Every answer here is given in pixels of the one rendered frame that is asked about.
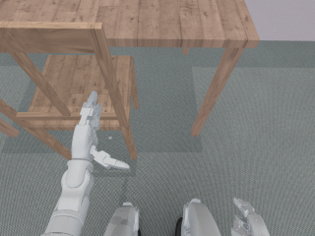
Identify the robot right hand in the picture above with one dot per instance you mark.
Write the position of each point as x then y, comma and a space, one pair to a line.
253, 226

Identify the table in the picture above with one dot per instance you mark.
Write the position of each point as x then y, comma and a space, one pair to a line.
153, 23

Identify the robot left forearm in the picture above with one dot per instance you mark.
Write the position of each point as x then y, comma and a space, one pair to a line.
70, 213

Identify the robot left hand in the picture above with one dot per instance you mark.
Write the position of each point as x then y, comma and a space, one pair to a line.
84, 136

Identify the chair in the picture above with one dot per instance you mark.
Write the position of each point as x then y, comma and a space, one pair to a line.
67, 81

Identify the robot left thigh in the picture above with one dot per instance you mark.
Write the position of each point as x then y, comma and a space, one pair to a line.
123, 222

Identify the right robot shin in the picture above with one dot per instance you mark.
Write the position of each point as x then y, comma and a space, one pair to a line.
184, 231

